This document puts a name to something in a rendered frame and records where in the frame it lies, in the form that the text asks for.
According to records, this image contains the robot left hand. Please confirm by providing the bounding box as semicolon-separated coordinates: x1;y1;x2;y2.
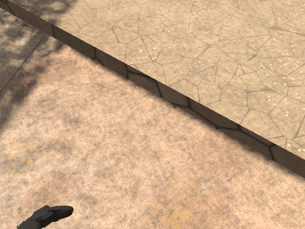
16;205;73;229

